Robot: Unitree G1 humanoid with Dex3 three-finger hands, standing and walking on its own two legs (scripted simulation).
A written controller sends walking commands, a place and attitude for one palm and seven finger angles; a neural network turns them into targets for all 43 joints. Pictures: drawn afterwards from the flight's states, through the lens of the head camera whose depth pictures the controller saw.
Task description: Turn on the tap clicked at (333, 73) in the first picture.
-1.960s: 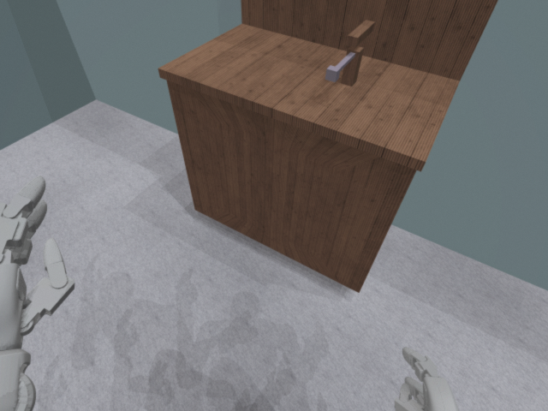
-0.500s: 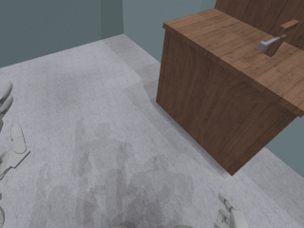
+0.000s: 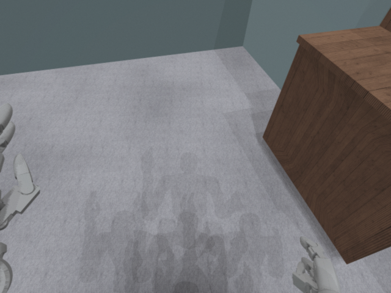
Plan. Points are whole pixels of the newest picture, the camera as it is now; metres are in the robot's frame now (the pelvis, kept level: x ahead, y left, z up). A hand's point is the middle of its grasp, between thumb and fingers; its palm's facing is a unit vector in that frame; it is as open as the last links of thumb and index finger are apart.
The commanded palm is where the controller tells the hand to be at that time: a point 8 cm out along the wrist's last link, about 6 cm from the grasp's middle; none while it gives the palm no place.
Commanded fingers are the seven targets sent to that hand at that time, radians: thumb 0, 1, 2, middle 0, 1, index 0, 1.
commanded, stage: walk around to get in front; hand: left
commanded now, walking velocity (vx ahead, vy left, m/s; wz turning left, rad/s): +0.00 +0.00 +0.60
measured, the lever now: out of the picture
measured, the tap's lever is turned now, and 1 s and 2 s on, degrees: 0 0 0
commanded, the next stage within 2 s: none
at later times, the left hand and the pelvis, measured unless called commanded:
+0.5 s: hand out of the picture +0.09 +0.23 +0.18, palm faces +0.62 -0.65 -0.43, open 7.4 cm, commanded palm +0.02 +0.26 +0.19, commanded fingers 0.00 0.90 0.90 -0.20 -0.30 -0.20 -0.30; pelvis -0.05 -0.06 +0.02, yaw +18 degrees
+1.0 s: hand out of the picture -0.06 +0.25 +0.20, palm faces +0.81 -0.42 -0.40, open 7.4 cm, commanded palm -0.12 +0.25 +0.19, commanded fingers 0.00 0.90 0.90 -0.20 -0.30 -0.20 -0.30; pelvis -0.09 -0.07 +0.02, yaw +35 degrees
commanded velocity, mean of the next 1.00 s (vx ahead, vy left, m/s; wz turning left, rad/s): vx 0.11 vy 0.00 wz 0.60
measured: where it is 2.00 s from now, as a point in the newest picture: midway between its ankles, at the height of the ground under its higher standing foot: outside the picture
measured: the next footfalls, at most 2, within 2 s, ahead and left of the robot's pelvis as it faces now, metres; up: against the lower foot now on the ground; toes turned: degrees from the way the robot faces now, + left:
right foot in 0.32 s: +0.03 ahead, -0.12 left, +0.00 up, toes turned +9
left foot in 0.72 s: -0.11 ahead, +0.08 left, +0.00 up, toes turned +31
